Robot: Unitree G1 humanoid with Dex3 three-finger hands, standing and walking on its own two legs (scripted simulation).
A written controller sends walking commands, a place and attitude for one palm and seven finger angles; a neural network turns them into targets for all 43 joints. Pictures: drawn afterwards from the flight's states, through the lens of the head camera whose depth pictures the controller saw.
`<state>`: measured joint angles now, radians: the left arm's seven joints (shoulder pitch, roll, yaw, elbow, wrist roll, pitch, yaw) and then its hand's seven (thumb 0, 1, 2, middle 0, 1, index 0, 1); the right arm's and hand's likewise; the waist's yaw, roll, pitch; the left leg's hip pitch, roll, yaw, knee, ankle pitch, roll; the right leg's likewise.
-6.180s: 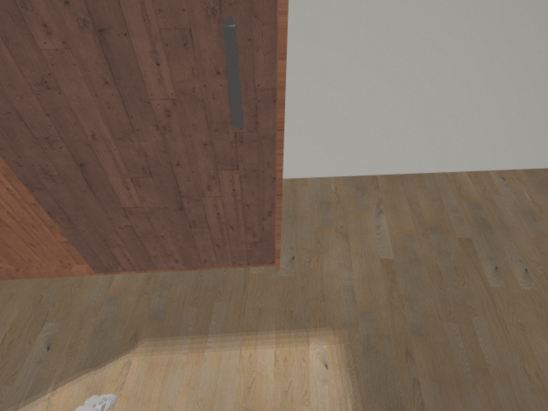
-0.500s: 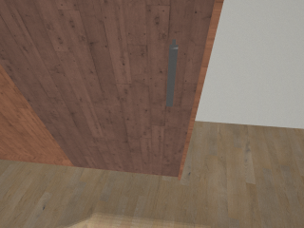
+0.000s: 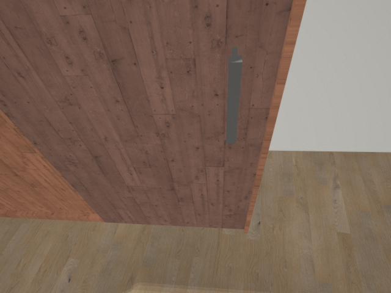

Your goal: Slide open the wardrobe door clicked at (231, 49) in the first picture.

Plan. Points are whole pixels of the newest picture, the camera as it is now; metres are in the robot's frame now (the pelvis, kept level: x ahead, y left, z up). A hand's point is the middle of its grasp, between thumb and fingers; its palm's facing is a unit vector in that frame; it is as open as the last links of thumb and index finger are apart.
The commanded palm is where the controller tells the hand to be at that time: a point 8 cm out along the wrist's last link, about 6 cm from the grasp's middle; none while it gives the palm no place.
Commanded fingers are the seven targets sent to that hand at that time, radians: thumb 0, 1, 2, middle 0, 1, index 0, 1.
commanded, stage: shuffle to correct the standing spot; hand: right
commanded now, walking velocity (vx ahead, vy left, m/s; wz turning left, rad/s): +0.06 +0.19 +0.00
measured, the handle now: (232, 99) +0.49 -0.06 +0.13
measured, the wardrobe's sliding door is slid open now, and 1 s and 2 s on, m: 0.00 0.00 0.00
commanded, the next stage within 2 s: come to a stop and stand still in 0.18 s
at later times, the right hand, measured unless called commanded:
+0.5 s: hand out of the picture +0.11 -0.07 -0.15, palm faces +0.07 +0.97 -0.23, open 7.3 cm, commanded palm none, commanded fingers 0.00 -0.90 -0.90 0.20 0.30 0.20 0.30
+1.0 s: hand out of the picture -0.01 -0.14 -0.16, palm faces +0.10 +0.96 -0.26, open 7.4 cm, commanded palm none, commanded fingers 0.00 -0.90 -0.90 0.20 0.30 0.20 0.30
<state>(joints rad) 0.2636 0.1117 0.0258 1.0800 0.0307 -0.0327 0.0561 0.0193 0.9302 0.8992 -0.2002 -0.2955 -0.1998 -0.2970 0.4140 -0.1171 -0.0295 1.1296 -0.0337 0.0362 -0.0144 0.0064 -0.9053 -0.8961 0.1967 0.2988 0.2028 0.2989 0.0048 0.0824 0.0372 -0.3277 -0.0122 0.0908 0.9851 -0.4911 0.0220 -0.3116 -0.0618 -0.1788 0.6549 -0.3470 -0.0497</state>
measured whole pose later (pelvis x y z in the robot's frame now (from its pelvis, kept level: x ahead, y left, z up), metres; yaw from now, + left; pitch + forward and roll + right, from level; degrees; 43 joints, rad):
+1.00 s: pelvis +0.01 +0.05 +0.00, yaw -3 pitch -2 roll +0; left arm 0.23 0.17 0.02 0.88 0.02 0.02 0.02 0.00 0.92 0.90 -0.20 -0.30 -0.20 -0.30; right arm 0.34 -0.19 -0.01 1.02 -0.03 0.03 -0.03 0.01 -0.91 -0.90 0.20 0.30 0.20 0.30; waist -0.03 -0.02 0.03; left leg -0.32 0.07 0.00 0.61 -0.30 0.01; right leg -0.25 0.06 -0.11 0.57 -0.29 -0.10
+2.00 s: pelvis +0.06 +0.10 +0.02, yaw -3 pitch -1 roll -1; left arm 0.24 0.17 -0.01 1.10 0.01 -0.02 0.03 0.01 0.91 0.90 -0.20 -0.30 -0.20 -0.30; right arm 0.25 -0.15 0.02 1.11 -0.01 -0.01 -0.04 0.01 -0.92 -0.90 0.20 0.30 0.20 0.30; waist 0.00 -0.02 0.06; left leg -0.21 -0.01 0.00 0.46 -0.25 0.02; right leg -0.12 0.01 -0.09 0.40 -0.27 -0.03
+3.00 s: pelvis +0.06 +0.13 +0.02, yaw -4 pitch -1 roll -1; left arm 0.27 0.14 -0.01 1.13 0.01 -0.02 0.04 0.01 0.91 0.90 -0.20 -0.30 -0.20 -0.30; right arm 0.26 -0.16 0.00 1.11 0.00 -0.02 -0.03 0.01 -0.92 -0.90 0.20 0.30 0.20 0.30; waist 0.00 0.00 0.06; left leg -0.18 -0.04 0.04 0.42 -0.23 0.06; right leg -0.11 -0.03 -0.05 0.39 -0.26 0.02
